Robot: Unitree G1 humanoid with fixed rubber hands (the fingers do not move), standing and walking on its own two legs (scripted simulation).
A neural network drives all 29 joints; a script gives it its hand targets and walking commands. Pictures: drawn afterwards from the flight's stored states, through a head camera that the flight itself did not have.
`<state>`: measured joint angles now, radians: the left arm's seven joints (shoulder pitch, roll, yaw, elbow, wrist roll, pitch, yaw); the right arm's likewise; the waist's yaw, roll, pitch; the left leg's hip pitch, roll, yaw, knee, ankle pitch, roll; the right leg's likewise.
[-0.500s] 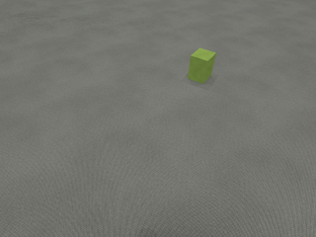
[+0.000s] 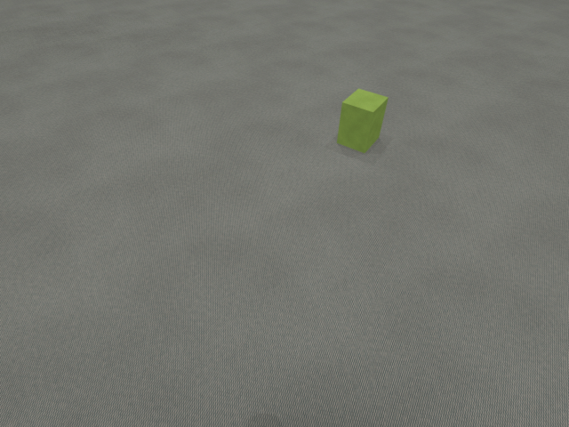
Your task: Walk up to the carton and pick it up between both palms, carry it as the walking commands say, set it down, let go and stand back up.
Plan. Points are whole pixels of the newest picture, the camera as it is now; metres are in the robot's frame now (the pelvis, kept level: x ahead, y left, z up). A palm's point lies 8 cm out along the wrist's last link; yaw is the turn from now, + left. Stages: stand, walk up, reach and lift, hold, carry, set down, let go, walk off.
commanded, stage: stand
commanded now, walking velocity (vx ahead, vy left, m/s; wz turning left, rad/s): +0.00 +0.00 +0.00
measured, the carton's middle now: (361, 120) +1.93 -0.51 -0.64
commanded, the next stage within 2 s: walk up in 1.12 s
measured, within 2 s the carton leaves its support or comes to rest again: neither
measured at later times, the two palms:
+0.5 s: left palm out of the picture +0.08 +0.30 -0.11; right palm out of the picture +0.09 -0.30 -0.12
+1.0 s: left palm out of the picture +0.09 +0.30 -0.11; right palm out of the picture +0.09 -0.30 -0.12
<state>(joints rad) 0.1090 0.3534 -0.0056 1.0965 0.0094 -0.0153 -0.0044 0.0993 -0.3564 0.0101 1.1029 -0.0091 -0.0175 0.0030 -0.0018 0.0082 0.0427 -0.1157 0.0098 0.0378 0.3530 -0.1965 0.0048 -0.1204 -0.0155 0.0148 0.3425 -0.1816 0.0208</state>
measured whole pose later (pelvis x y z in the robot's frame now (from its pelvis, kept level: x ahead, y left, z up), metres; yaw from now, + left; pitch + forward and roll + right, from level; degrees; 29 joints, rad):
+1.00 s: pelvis +0.01 +0.00 +0.00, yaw +0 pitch -2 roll +0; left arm 0.11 0.35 0.00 1.10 0.01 -0.01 0.00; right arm 0.10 -0.36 0.00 1.12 -0.01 -0.01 0.00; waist -0.01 0.01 0.04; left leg -0.09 0.01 0.04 0.32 -0.20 0.00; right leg -0.10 -0.02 0.01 0.31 -0.18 0.02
